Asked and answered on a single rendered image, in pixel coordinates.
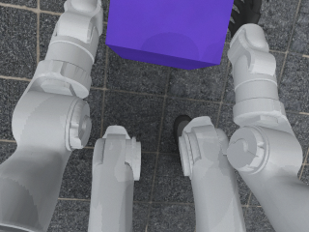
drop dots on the right robot upper arm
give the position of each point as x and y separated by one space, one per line
268 161

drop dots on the left robot upper arm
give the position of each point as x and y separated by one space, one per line
47 128

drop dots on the left robot shin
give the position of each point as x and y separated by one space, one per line
98 154

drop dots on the robot right hand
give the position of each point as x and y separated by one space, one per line
249 13

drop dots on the right robot thigh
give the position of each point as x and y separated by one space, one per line
213 180

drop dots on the robot right forearm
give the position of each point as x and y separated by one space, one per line
255 83

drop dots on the carton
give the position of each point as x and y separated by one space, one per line
182 34

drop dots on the robot left forearm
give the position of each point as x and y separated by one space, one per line
71 53

